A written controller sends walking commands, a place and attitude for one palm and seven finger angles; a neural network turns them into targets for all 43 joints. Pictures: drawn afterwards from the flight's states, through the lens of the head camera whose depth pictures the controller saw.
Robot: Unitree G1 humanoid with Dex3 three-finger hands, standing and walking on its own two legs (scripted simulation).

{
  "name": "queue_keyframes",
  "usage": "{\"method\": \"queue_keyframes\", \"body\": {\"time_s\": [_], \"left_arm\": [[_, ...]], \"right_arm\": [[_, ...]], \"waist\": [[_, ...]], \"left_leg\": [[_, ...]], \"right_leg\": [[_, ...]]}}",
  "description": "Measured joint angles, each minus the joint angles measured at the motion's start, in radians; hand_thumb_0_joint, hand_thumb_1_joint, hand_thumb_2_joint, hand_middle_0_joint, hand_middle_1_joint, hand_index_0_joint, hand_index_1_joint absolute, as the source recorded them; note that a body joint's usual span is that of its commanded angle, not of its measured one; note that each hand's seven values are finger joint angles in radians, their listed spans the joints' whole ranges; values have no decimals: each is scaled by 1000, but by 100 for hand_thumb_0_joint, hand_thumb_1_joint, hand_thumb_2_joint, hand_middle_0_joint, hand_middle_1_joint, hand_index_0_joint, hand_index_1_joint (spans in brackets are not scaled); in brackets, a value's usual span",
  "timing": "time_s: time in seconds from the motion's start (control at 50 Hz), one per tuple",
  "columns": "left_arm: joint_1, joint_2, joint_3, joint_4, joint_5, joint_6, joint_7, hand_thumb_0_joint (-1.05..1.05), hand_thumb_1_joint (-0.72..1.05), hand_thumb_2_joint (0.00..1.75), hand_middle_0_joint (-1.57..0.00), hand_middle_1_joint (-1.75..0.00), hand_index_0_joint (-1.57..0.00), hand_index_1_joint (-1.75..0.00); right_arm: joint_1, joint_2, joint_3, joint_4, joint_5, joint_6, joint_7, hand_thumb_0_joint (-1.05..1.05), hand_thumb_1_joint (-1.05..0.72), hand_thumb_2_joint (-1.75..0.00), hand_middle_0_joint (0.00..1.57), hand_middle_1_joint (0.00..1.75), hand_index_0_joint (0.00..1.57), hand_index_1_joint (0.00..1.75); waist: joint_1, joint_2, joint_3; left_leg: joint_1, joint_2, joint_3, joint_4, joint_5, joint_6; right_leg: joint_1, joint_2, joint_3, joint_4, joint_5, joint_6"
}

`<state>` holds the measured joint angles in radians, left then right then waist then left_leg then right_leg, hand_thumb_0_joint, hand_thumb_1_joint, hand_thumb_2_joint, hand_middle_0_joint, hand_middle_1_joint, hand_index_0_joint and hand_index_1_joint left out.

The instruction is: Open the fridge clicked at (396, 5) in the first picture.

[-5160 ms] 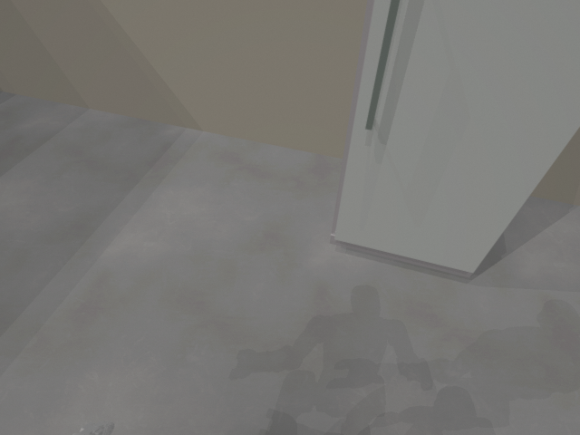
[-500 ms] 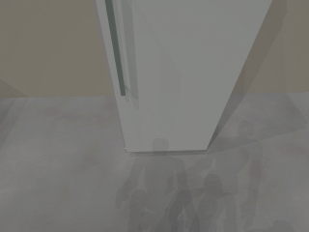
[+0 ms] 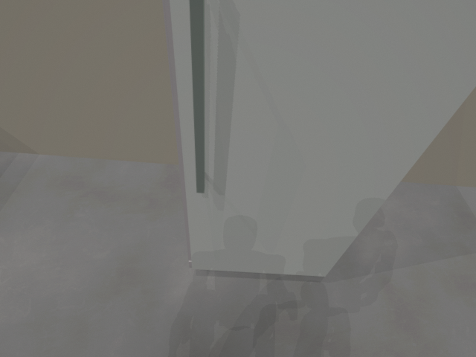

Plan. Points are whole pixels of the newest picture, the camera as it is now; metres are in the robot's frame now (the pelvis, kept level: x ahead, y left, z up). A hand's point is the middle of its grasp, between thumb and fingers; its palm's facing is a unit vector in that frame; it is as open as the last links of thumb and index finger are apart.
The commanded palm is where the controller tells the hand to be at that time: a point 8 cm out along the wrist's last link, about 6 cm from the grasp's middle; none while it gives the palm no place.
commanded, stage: come to a stop and stand still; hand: left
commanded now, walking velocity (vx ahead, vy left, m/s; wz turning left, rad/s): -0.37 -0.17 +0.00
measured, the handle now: (200, 105) +0.51 +0.12 +0.15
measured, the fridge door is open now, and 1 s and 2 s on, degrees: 0 0 0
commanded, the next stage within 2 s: look again from close up in 1.48 s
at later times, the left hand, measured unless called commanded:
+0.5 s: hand out of the picture +0.10 +0.14 -0.15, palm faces +0.05 -0.96 -0.26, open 7.3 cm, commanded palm none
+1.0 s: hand out of the picture -0.01 +0.17 -0.17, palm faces +0.04 -0.98 -0.18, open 7.3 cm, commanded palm none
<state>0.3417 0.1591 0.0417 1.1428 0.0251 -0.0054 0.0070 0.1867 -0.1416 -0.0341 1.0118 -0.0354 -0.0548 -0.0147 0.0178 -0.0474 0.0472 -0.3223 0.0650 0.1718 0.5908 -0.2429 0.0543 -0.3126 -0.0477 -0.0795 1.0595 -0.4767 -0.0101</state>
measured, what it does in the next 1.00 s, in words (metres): steps on the spot: right foot, then left foot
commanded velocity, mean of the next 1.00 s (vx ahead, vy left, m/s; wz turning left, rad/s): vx -0.05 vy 0.00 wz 0.00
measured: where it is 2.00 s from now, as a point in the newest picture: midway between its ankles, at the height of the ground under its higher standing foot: outside the picture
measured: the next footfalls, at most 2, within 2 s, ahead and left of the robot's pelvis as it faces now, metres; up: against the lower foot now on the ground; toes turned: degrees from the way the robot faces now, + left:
right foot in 0.28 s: +0.12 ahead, -0.15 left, +0.00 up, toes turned -6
left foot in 0.68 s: +0.02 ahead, +0.11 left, +0.00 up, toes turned +3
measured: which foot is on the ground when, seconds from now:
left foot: down 0.00-0.30, up 0.32-0.66, down 0.68-1.00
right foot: up 0.00-0.26, down 0.28-0.72, up 0.74-0.90, down 0.92-1.00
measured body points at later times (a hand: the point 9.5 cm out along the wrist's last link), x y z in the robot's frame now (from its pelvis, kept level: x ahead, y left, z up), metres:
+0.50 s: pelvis +0.03 -0.04 +0.01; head +0.06 -0.07 +0.45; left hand +0.10 +0.19 -0.13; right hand +0.07 -0.28 -0.16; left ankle -0.01 +0.09 -0.66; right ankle +0.08 -0.15 -0.73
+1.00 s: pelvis +0.01 -0.01 +0.01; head +0.03 +0.00 +0.46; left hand -0.01 +0.22 -0.15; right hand +0.01 -0.23 -0.15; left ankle -0.02 +0.11 -0.73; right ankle +0.01 -0.13 -0.73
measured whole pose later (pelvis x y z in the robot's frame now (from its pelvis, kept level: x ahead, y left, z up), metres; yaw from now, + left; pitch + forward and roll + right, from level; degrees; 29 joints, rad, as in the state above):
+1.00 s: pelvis +0.01 -0.01 +0.01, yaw +0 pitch -1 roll +0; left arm 0.29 0.16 0.02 1.16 0.01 0.01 0.02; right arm 0.26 -0.13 -0.02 1.12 -0.02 0.00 -0.05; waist 0.00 -0.01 0.05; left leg -0.13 0.02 0.06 0.44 -0.29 0.00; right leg -0.19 -0.02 -0.04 0.45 -0.24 0.01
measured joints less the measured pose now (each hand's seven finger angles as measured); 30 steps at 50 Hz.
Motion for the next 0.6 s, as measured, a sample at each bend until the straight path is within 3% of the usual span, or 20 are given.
{"method": "queue_keyframes", "body": {"time_s": [0.04, 0.12, 0.26, 0.3, 0.38, 0.46, 0.52, 0.6], "left_arm": [[-22, 3, 1, -11, 0, 2, 1, 0, 91, 89, -20, -30, -20, -30], [-74, 4, -3, -46, -6, 11, 16, 0, 91, 89, -20, -30, -20, -30], [-139, 21, 6, -96, -1, 34, 26, 0, 92, 89, -20, -30, -20, -30], [-140, 28, 8, -111, 2, 23, 27, 0, 92, 89, -20, -30, -20, -30], [-164, 5, 0, -122, 4, 16, 29, 0, 92, 89, -20, -30, -20, -30], [-178, -16, -4, -137, 4, 19, 34, 0, 91, 89, -20, -30, -20, -30], [-181, -19, -2, -149, 6, 17, 35, 0, 91, 89, -20, -30, -21, -30], [-171, -5, 3, -156, 12, 16, 29, 0, 91, 89, -20, -30, -21, -30]], "right_arm": [[14, 4, -7, 9, 7, -1, -20, 0, -94, -89, 20, 30, 20, 30], [32, -4, 3, 44, 10, 16, -30, -1, -95, -89, 20, 30, 21, 30], [39, 7, -15, 70, 9, 70, -25, 0, -93, -89, 20, 30, 21, 30], [43, 5, -23, 66, 12, 80, -19, 0, -93, -89, 20, 30, 21, 30], [21, -24, -40, 47, 19, 116, -16, 1, -92, -89, 20, 30, 20, 30], [2, -45, -44, 34, 15, 126, -9, 0, -91, -89, 20, 30, 20, 30], [-3, -52, -41, 24, 13, 126, -2, 0, -91, -89, 20, 30, 20, 30], [-7, -51, -32, 12, 16, 115, 5, 0, -91, -89, 20, 30, 20, 30]], "waist": [[-3, -1, 0], [-10, 10, 7], [-24, 33, 34], [-21, 35, 32], [-30, 80, 47], [-23, 91, 47], [-13, 81, 39], [7, 52, 24]], "left_leg": [[43, -13, 7, -70, 24, -3], [98, -25, 1, -156, 51, -3], [108, -7, -6, -100, 1, -40], [84, -1, -2, -39, -34, -57], [-33, -35, -102, 266, -265, -70], [-97, -64, -146, 484, -236, -89], [-81, -60, -150, 455, -216, -100], [-2, -44, -142, 256, -219, -93]], "right_leg": [[-60, -15, 4, 15, 56, 11], [-79, -28, 16, -183, 116, 38], [-16, -15, 5, -411, 185, 32], [17, -15, 4, -484, 257, 16], [-2, -4, -11, -454, 208, -18], [0, -7, -14, -493, 243, -20], [-2, -16, -15, -521, 267, -17], [-12, -26, -12, -547, 297, -8]]}}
